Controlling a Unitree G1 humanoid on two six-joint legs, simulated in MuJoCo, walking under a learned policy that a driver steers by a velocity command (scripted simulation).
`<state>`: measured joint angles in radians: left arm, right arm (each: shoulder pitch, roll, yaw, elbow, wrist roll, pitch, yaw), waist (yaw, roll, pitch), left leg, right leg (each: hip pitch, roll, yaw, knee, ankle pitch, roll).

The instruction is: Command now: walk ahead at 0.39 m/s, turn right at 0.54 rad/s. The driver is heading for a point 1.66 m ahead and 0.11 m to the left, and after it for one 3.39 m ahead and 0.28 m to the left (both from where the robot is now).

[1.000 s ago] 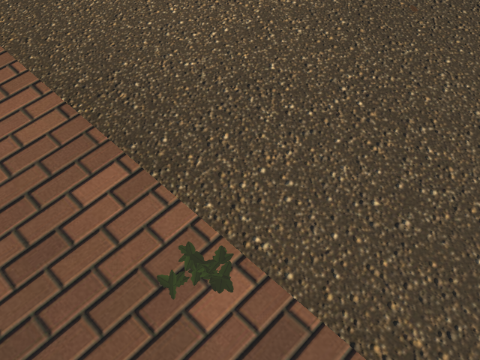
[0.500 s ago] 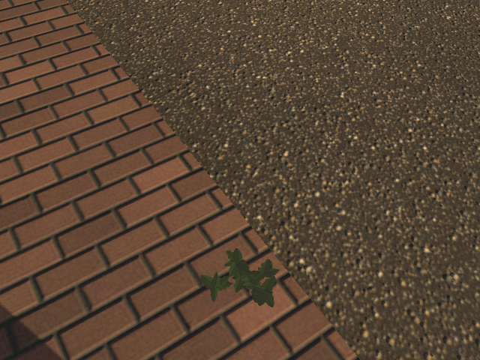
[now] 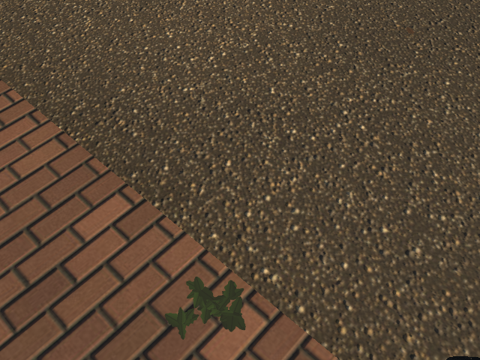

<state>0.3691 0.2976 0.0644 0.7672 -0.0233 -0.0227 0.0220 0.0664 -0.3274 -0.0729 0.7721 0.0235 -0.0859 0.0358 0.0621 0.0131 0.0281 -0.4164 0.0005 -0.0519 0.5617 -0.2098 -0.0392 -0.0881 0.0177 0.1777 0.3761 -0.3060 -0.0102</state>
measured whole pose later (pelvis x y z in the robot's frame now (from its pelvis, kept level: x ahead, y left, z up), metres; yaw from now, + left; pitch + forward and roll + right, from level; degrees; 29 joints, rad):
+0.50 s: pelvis +0.23 -0.01 -0.02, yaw -8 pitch +2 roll +1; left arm 0.03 0.25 0.03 0.56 -0.02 -0.08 -0.05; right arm 0.48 -0.27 -0.05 0.93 0.02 -0.06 0.01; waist -0.12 -0.03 0.04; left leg 0.07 0.02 0.04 0.30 -0.39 -0.02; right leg -0.55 -0.03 0.02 0.59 -0.04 -0.02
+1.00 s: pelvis +0.47 -0.02 -0.01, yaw +9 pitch +1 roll -4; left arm 0.32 0.28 0.09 0.84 -0.02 -0.07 -0.01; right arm 0.11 -0.27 -0.05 0.69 0.02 -0.01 0.05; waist 0.08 0.05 0.04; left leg -0.63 0.10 0.00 0.69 -0.05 0.05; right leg 0.11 0.00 -0.27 0.23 -0.34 0.03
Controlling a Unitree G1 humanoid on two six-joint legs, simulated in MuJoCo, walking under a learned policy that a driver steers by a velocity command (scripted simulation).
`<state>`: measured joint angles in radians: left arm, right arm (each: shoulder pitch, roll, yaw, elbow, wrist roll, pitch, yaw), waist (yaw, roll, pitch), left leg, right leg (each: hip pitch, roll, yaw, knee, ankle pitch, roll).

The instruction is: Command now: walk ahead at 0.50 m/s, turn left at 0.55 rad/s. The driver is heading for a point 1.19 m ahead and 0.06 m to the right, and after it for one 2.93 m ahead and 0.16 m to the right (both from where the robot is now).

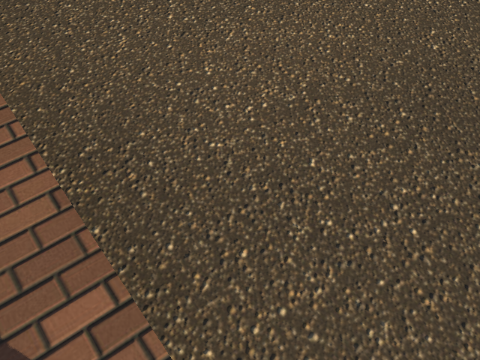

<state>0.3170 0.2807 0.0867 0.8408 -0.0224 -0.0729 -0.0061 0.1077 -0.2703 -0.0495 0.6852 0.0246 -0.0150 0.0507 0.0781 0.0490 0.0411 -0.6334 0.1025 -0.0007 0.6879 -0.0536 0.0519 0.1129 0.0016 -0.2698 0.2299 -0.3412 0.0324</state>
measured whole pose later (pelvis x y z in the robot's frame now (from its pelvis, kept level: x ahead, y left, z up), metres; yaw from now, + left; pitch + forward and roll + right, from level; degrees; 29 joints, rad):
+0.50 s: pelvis +0.27 +0.05 -0.01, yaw +4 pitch +1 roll +1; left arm 0.14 0.29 0.06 0.75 0.00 -0.05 -0.06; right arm 0.40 -0.28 -0.05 0.76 -0.01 -0.09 -0.05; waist -0.04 -0.04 -0.01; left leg -0.13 -0.07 0.05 0.61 -0.51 0.07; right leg -0.68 0.01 0.17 0.71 0.23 -0.03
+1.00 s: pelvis +0.61 -0.02 -0.12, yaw -14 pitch +3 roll -2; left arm 0.31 0.26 0.05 0.77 -0.02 -0.04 0.00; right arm 0.12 -0.27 -0.01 0.65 -0.01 -0.11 -0.02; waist 0.05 0.02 0.03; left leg -0.68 0.09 -0.11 0.77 -0.10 -0.08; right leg -0.22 0.15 0.14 0.42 -0.24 -0.08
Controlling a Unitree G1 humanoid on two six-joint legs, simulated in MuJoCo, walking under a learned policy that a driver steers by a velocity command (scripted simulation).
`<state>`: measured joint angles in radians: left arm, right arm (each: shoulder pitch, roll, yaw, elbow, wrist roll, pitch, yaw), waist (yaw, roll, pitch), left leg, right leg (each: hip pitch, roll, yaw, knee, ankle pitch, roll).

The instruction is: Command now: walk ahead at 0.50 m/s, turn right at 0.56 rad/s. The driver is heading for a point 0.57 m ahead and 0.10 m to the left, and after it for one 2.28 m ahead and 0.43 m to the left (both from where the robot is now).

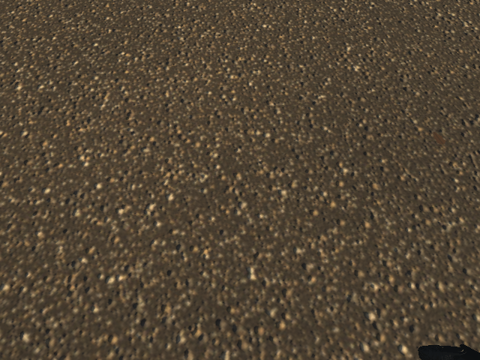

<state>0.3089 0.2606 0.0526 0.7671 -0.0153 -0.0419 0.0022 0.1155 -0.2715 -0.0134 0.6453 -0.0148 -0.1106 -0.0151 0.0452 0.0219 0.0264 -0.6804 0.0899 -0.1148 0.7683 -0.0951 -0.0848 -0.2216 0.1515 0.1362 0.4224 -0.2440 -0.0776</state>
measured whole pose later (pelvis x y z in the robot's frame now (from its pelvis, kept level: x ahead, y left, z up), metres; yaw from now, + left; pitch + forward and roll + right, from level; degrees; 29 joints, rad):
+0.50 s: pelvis +0.27 +0.05 +0.01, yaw +6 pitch +2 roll -1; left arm 0.05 0.26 0.04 0.66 0.00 -0.09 -0.01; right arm 0.40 -0.26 -0.05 0.79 0.02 -0.05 -0.01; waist -0.11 -0.02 0.02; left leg -0.16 -0.09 -0.17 0.37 -0.23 0.06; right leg -0.53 -0.01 0.11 0.57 -0.08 0.04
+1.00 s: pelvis +0.46 +0.06 +0.00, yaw +24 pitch +2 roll -2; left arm 0.22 0.30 0.08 0.80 -0.02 -0.03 0.02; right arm 0.11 -0.30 -0.07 0.61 0.01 0.01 0.04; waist 0.06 0.03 0.08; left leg -0.54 0.05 -0.01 0.65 -0.14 -0.01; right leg -0.10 -0.01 -0.16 0.37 -0.30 0.00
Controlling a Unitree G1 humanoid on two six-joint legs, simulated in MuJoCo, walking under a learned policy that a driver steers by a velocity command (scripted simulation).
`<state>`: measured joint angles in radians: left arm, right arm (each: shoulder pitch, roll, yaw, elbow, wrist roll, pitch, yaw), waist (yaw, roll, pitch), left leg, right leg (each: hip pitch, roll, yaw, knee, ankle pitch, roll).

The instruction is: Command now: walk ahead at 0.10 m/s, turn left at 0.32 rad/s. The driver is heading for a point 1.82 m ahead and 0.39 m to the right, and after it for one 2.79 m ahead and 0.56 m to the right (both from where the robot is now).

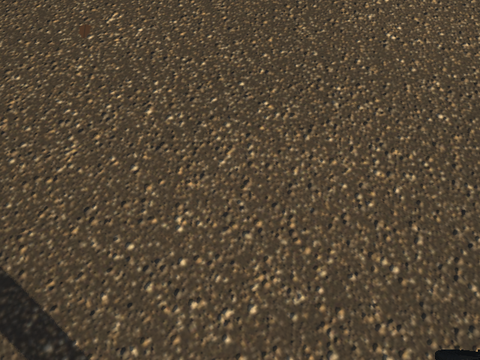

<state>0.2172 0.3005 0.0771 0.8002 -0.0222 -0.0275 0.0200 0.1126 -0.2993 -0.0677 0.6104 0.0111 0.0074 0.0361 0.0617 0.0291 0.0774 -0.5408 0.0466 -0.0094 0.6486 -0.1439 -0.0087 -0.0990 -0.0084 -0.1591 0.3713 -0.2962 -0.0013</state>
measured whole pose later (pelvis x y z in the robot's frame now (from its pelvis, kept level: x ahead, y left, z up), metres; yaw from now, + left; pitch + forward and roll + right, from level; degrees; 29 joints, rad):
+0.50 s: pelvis +0.04 -0.02 -0.01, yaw -10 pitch +0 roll +2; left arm 0.24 0.29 0.07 0.81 0.00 0.06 0.01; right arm 0.06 -0.28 -0.08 0.76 0.00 0.03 -0.04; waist 0.03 0.02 0.05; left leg -0.38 0.07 0.12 0.69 -0.36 -0.03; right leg -0.29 -0.02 -0.04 0.65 -0.36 -0.04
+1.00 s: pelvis +0.06 -0.01 +0.00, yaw -24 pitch +0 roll +0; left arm 0.14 0.30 0.05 0.74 0.00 0.04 0.03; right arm 0.11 -0.30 -0.08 0.83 0.00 -0.02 -0.01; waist 0.00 0.01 0.04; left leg -0.24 -0.01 -0.06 0.46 -0.21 -0.04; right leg -0.25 0.11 0.19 0.51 -0.26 -0.03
